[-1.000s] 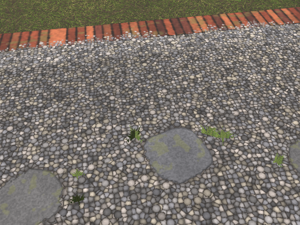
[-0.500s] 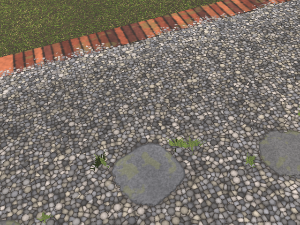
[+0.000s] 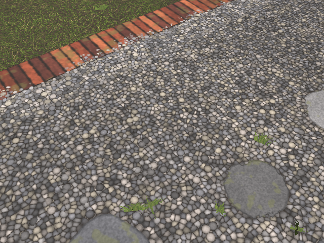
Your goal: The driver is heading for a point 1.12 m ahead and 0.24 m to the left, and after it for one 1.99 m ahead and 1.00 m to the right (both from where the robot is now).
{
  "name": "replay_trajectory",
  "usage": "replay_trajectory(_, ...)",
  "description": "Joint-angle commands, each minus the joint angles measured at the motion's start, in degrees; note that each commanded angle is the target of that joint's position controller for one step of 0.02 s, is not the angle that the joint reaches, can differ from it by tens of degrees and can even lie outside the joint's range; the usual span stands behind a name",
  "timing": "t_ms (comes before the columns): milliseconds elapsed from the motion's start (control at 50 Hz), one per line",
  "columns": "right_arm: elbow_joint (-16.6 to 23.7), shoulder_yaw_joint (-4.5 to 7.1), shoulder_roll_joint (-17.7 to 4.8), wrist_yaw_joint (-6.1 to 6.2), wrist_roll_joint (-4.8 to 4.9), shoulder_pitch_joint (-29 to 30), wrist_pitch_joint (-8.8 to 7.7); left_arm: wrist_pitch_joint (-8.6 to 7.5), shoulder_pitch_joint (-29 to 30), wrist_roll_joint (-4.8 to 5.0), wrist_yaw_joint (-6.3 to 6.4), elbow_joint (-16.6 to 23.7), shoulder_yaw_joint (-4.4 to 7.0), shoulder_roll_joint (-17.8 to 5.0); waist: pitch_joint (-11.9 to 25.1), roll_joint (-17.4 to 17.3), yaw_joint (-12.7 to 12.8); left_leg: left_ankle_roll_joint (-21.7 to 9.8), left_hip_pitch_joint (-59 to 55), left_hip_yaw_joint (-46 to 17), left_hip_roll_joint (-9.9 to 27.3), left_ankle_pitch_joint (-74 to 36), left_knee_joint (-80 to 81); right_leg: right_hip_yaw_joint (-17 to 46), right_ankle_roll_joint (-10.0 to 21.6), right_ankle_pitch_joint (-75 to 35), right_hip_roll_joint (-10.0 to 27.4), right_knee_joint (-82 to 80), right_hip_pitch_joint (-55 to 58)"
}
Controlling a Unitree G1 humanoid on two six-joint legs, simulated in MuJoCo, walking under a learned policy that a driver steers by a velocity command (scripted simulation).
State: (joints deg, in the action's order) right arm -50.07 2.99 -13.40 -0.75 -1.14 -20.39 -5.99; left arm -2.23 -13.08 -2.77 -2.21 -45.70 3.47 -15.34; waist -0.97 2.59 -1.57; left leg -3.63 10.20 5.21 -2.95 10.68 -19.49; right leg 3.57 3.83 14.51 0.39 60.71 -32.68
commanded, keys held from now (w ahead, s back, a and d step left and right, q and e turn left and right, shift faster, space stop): w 0.14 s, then w+q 0.86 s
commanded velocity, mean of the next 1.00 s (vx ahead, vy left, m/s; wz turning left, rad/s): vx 0.50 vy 0.00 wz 0.32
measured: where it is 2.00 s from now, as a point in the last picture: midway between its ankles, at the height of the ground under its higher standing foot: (106, 143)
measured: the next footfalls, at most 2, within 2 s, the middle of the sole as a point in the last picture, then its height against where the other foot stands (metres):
right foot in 0.26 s outside the picture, level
left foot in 0.78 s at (133, 232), level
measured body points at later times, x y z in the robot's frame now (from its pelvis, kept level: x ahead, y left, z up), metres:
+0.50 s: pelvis +0.26 -0.04 +0.00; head +0.28 -0.05 +0.45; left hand +0.27 +0.22 -0.13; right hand +0.36 -0.30 -0.14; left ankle +0.28 +0.10 -0.66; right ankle +0.25 -0.12 -0.74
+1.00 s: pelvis +0.51 +0.07 +0.00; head +0.53 +0.09 +0.44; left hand +0.52 +0.35 -0.13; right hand +0.67 -0.17 -0.13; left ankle +0.50 +0.10 -0.74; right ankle +0.59 -0.09 -0.66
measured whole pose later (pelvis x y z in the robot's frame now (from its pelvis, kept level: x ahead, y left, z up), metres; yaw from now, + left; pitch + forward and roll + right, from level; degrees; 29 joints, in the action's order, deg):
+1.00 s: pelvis +0.51 +0.07 +0.00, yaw +25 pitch +0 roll +0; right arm -50.1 4.2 -15.0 -0.5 0.0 -17.2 -2.2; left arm -2.9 -10.0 -2.6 -0.4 -46.1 2.4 -13.9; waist -3.5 1.1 -0.7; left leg -8.5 11.7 0.8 -8.3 10.4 -21.7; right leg 1.3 -1.3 16.5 6.7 64.1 -32.3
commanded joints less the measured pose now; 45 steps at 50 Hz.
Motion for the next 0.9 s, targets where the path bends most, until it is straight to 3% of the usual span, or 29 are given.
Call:
replay_trajectory(20,1.8,0.48,-4.5,-0.28,0.33,-0.4,-1.18,-0.24,1.3,-0.09,-0.77,3.6,-0.78,-0.2,-1.6,-6.1,2.0,-8.3,-1.0,-11.8,14.9,-10.1,12.3,-1.4,-1.1,-6.3,3.3,-6.7,-4.8)
replay_trajectory(100,-0.2,0.58,-5.9,-0.32,0.66,-4.3,-0.69,-0.71,10.7,0.75,-1.17,5.9,-2.09,1.0,-2.4,-6.6,-0.4,-6.8,-0.8,-7.3,13.1,-15.2,11.7,-6.1,-1.7,-12.2,2.9,-20.0,0.5)
replay_trajectory(180,-2.5,0.57,-7.1,0.12,0.42,-8.5,0.21,-1.13,15.1,0.94,-0.39,7.3,-1.93,-0.3,-3.2,-6.7,-1.5,-6.7,-6.7,-9.3,15.7,-21.2,7.7,-7.2,-0.5,-8.2,1.4,-26.2,3.2)
replay_trajectory(220,-3.2,0.7,-8.1,0.5,0.32,-8.3,0.81,-1.76,11.1,0.69,0.23,6.1,-1.49,-1.0,-1.8,-6.9,0.7,-6.0,-8.3,-9.9,15.6,-29.6,1.3,-7.6,0.6,-4.5,-0.9,-30.4,9.9)
replay_trajectory(240,-3.5,0.62,-8.1,0.55,0.64,-8.0,1.05,-2.43,4.1,0.24,0.78,3.6,-0.84,-2.1,1.6,-5.1,4.1,-5.0,-6.7,-8.1,13.5,-33.5,-7.3,-7.8,1.7,-6.0,-2.2,-34.8,19.7)
replay_trajectory(260,-2.7,0.25,-7.0,0.55,1.05,-7.3,0.95,-3.23,-5.6,-0.83,1.61,0.8,0.33,-5.4,8.1,-2.8,7.8,-3.7,1.1,-6.4,10.7,-25.8,-19.0,-2.2,3.8,-4.9,3.0,-35.1,34.2)
replay_trajectory(280,0.4,-1.23,-1.2,0.31,2.61,-8.4,0.75,-3.44,-13.3,-2.13,2.53,0.5,1.77,-11.2,16.9,7.1,9.6,-1.1,18.7,-1.8,4.3,0.3,-38.4,19.3,8.0,2.8,21.1,-38.0,51.5)
replay_trajectory(300,-0.2,-0.16,-3.9,0.86,2.18,-10.5,1.27,-2.43,-13.6,-0.2,2.5,-0.2,2.25,-11.8,18.7,9.6,8.5,-1.3,26.4,-4.3,0.9,19.4,-48.3,32.2,11.3,3.1,26.5,-43.7,49.9)
replay_trajectory(320,-0.5,0.76,-6.2,1.04,1.29,-7.1,1.88,-2.13,-9.1,0.62,2.26,0.1,1.16,-7.4,10.6,3.1,6.5,-1.9,28.6,-7.7,4.4,15.2,-50.9,24.9,9.7,5.0,23.3,-44.5,43.3)
replay_trajectory(340,-0.1,0.54,-4.6,0.6,1.05,-4.4,1.87,-2.5,-5.0,1.07,1.99,0.4,0.37,-4.1,4.6,1.7,5.0,-1.8,28.1,-8.0,6.2,10.8,-49.3,17.7,8.3,1.8,20.6,-46.9,35.9)
replay_trajectory(360,-0.4,0.63,-3.6,0.31,0.77,-3.3,2.29,-2.88,-2.5,1.09,1.89,0.4,-0.09,-2.2,1.9,1.3,3.5,-1.6,26.2,-7.9,7.4,8.2,-47.2,12.1,6.2,-1.3,18.0,-49.0,31.0)
replay_trajectory(380,-0.6,0.89,-3.4,-0.17,-0.15,-3.1,3.12,-3.25,-1.7,1.45,2.06,-0.3,-0.51,-0.7,-0.2,1.6,2.1,-1.1,24.4,-8.0,8.1,6.7,-45.8,7.2,4.0,-4.4,15.2,-50.5,27.2)
replay_trajectory(400,-0.7,0.84,-2.3,-0.67,-0.5,-4.3,3.87,-3.72,-1.9,1.43,2.25,-0.6,-0.42,-1.1,0.1,3.7,1.0,-0.6,23.1,-7.4,8.1,5.7,-45.9,4.7,4.3,-7.9,15.4,-50.9,25.8)
replay_trajectory(480,1.4,1.1,-1.4,-1.61,-0.82,1.7,5.14,-5.11,-5.2,1.98,2.59,-3.0,-0.01,-1.5,-1.6,1.1,0.2,0.5,28.8,-6.7,8.8,-0.9,-45.1,-3.2,4.9,-17.5,14.5,-52.6,26.8)
replay_trajectory(540,3.8,0.73,-0.8,-2.13,-0.73,8.1,5.19,-4.96,-7.6,1.69,2.71,-4.7,-0.17,-1.1,-3.2,1.2,0.9,0.9,31.2,-5.4,8.7,-7.1,-38.0,-8.5,4.7,-20.8,13.3,-52.6,27.4)
replay_trajectory(600,6.3,-0.11,-0.2,-2.87,-0.72,14.8,4.99,-4.87,-8.7,1.63,2.93,-5.6,0.01,-2.4,-4.5,1.5,2.2,0.2,27.8,-2.2,7.9,-12.2,-26.6,-12.5,4.2,-22.0,13.0,-52.6,27.5)
replay_trajectory(680,8.7,-0.17,-1.5,-3.29,-1.09,19.8,4.99,-3.98,-12.1,1.48,3.61,-7.6,0.5,-4.6,-5.5,0.9,3.3,-2.6,25.7,1.5,6.3,-7.2,-19.1,-15.3,3.6,-29.5,15.3,-49.5,34.7)
replay_trajectory(740,8.1,0.64,-3.1,-2.64,-1.22,15.7,4.99,-2.76,-11.9,1.21,4.12,-8.1,1.05,-7.0,-1.5,2.6,0.7,-6.2,17.5,4.8,1.0,1.8,-17.0,-18.1,2.6,-53.2,15.6,-37.0,38.9)
replay_trajectory(760,6.6,1.29,-4.2,-2.35,-1.16,10.3,4.71,-2.08,-11.7,1.14,4.13,-8.1,1.34,-8.0,1.7,2.7,-1.5,-7.6,11.5,5.1,-1.4,4.1,-15.5,-18.6,2.4,-56.2,15.4,-28.0,38.7)
replay_trajectory(780,3.8,2.38,-6.1,-1.75,-1.59,1.7,4.16,-1.58,-11.3,1.3,3.97,-7.6,1.39,-8.4,6.7,0.5,-5.3,-9.5,-0.6,3.5,-2.8,2.8,-11.1,-19.5,1.1,-49.5,14.2,-14.7,33.3)
replay_trajectory(800,2.4,4.16,-11.7,-0.76,-1.99,-5.6,3.93,-1.64,-12.0,1.12,3.69,-5.7,0.71,-5.9,12.9,-6.0,-7.4,-12.6,-14.8,-12.4,9.0,9.5,-9.2,-19.3,-0.7,-25.9,12.2,3.0,20.0)
replay_trajectory(820,3.8,5.34,-17.3,-0.44,-0.68,-2.5,4.41,-2.22,-11.9,2.23,2.38,-1.1,0.06,-1.5,16.9,-19.1,-3.3,-22.2,-28.5,-46.8,22.9,10.8,0.9,-12.4,-4.3,17.3,-1.9,22.9,-4.7)
replay_trajectory(840,3.9,5.09,-15.7,-0.03,0.14,-3.4,5.22,-3.02,-3.6,1.69,2.15,0.3,0.7,-6.1,13.3,-8.1,-6.1,-20.4,-27.1,-44.6,22.0,7.2,4.7,-2.6,-3.7,12.9,0.7,23.6,-12.2)
replay_trajectory(860,3.5,4.4,-13.2,0.55,0.39,-0.4,5.15,-3.83,-1.3,2.45,1.94,1.2,0.31,-5.0,6.5,-5.5,-4.1,-18.6,-20.3,-36.0,21.1,0.8,4.4,-2.2,-3.1,6.5,3.6,20.0,-12.9)
replay_trajectory(880,3.4,3.67,-10.3,0.58,0.52,2.0,4.77,-4.18,-2.5,2.35,2.2,0.2,0.2,-4.6,2.5,-0.8,-1.0,-15.8,-12.3,-30.5,18.4,-8.2,4.7,-2.2,-3.1,3.3,5.5,13.8,-8.6)
replay_trajectory(900,3.5,3.22,-9.0,0.68,0.84,4.1,4.28,-3.43,-2.8,1.29,2.28,0.1,0.21,-4.2,1.1,0.0,1.1,-14.1,-7.2,-25.9,15.3,-13.2,5.1,-1.7,-3.5,3.1,6.6,10.1,-4.8)
Keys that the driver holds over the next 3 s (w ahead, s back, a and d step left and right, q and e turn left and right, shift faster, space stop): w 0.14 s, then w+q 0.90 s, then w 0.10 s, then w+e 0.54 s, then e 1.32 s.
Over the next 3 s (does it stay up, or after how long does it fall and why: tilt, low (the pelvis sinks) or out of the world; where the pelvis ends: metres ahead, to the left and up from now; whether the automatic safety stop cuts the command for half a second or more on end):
stays up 1.01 0.27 0.00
